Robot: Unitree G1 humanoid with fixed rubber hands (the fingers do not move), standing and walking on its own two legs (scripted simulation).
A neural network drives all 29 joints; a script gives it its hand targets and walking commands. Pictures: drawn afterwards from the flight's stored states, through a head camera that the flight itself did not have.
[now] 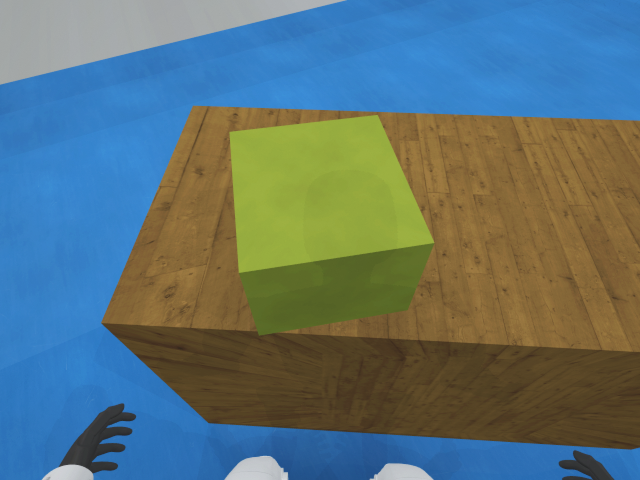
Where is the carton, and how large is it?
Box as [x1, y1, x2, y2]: [229, 115, 433, 335]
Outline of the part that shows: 377,115 229,132 239,274 259,335 407,309 433,245 433,240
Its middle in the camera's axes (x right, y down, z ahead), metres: +0.00 -0.02 +0.57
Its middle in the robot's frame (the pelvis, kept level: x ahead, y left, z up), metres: +0.44 +0.03 +0.02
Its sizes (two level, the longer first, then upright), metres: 0.244 0.223 0.172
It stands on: a pedestal, 0.69 m high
